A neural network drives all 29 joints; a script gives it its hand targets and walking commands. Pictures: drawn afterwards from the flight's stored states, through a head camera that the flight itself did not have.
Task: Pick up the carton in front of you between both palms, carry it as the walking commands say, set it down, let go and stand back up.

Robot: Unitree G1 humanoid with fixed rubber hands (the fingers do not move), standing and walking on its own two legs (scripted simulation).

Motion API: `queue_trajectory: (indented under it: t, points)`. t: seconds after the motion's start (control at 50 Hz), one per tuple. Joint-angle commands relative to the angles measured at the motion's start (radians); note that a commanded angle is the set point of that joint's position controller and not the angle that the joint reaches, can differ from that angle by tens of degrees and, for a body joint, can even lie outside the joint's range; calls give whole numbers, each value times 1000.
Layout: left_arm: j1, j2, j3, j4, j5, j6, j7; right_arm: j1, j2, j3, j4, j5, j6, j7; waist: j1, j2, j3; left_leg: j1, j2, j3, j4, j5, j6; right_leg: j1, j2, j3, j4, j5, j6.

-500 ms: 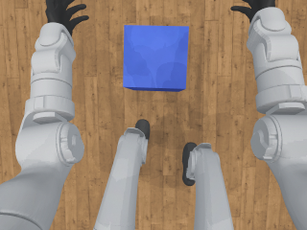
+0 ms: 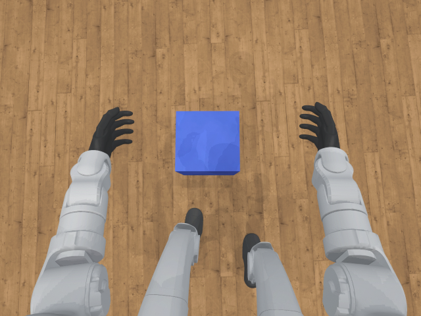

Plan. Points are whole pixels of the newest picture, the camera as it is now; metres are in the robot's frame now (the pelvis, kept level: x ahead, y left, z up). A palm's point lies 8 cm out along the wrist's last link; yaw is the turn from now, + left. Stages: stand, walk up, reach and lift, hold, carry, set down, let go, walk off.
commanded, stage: let go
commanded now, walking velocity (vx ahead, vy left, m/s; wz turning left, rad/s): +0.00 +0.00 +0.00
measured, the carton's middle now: (208, 146) +0.46 +0.09 -0.58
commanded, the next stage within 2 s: stand in 1.04 s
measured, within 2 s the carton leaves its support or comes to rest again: neither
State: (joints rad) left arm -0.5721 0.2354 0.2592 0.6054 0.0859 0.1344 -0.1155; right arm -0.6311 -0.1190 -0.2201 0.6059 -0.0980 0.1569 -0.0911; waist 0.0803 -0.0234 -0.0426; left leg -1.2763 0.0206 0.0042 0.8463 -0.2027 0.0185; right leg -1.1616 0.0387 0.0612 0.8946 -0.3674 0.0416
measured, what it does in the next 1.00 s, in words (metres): rises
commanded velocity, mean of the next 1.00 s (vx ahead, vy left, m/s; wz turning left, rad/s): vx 0.00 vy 0.00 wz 0.00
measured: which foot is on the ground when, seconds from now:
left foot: down 0.00-1.00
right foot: down 0.00-1.00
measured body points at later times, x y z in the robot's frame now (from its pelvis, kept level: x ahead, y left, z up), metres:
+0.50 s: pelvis +0.05 -0.02 +0.07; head +0.13 -0.01 +0.51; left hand +0.21 +0.23 -0.01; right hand +0.28 -0.23 -0.02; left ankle +0.08 +0.11 -0.67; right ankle +0.01 -0.14 -0.67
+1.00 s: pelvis +0.07 -0.02 +0.07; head +0.08 -0.02 +0.52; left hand +0.22 +0.23 +0.00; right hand +0.25 -0.25 -0.01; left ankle +0.08 +0.11 -0.67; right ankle +0.01 -0.14 -0.67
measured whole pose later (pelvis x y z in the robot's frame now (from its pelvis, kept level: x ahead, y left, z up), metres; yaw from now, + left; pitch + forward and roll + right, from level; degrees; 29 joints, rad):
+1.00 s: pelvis +0.07 -0.02 +0.07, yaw +3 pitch -3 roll +1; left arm 0.24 0.23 0.04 0.38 0.02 0.18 -0.03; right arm 0.23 -0.20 -0.03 0.47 0.01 0.08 0.03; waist 0.01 -0.03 0.08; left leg -0.18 -0.01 -0.01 0.44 -0.21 -0.02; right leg -0.05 0.00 0.05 0.46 -0.36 0.00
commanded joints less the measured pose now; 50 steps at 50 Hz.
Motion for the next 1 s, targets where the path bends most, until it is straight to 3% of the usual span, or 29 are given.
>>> queue_trajectory:
  t: [0.0, 0.1, 0.26, 0.4, 0.56, 0.76, 0.86, 0.88, 0.9, 0.98]
  points:
    - [22, 94, -16, -123, -25, -47, -3, -32, -81, 8, -119, 7, -54, 17, 21, 42, -766, 1009, -28, -39, -20, 461, -21, 57, 59, -86, -157, 146, 9]
    - [233, 66, -69, -140, -57, -85, 7, 182, -90, 24, -93, 19, -103, 47, -3, 54, -644, 1091, -22, -57, -92, 447, -29, 152, 48, -79, -230, 137, -2]
    - [534, 55, -141, -231, -87, -135, 35, 460, -116, 65, -134, 45, -166, 82, -12, 53, -425, 1166, -33, -42, -232, 340, -39, 445, 27, -56, -353, 136, -24]
    - [711, 67, -179, -297, -98, -146, 41, 639, -128, 106, -174, 61, -188, 105, -41, 2, -188, 1259, -62, -12, -345, 249, -42, 644, -12, -36, -484, 160, -45]
    - [781, 82, -191, -302, -90, -94, 42, 782, -153, 146, -227, 83, -142, 134, -68, -38, 4, 1385, -79, 5, -401, 230, -37, 746, -35, -31, -583, 201, -38]
    - [794, 87, -176, -284, -63, -28, 47, 796, -168, 160, -264, 99, -74, 155, -60, -3, 86, 1424, -87, 13, -404, 262, -40, 815, -34, -23, -590, 277, -33]
    - [795, 85, -178, -289, -64, -23, 47, 808, -172, 152, -258, 94, -66, 154, -66, -6, 62, 1435, -86, 8, -401, 303, -40, 844, -24, -21, -566, 350, -26]
    - [787, 119, -174, -324, -48, 26, 70, 872, -164, 153, -208, 112, -91, 131, -75, 25, 0, 1370, -109, 18, -383, 292, -40, 938, -18, -18, -525, 474, -19]
    - [801, 112, -175, -320, -54, 35, 81, 864, -173, 160, -213, 108, -96, 123, -66, 1, 5, 1345, -107, 15, -381, 288, -38, 944, -16, -19, -505, 509, -11]
    - [800, 99, -190, -321, -70, 49, 95, 827, -178, 167, -231, 108, -100, 114, -63, -11, 10, 1316, -102, 7, -376, 295, -39, 928, -8, -28, -500, 478, -13]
